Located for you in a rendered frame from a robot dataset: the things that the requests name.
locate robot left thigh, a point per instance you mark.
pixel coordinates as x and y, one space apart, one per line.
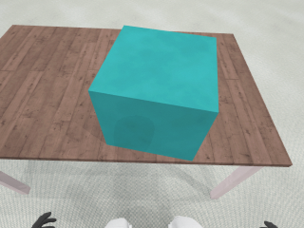
118 223

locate robot right thigh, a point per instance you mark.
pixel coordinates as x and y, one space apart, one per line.
184 222

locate robot thigh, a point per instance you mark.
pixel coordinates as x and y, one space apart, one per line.
184 222
118 223

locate table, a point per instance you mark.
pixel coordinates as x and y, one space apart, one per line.
46 113

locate carton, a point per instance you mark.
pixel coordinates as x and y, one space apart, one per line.
157 91

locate left robot hand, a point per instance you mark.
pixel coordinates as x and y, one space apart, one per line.
44 219

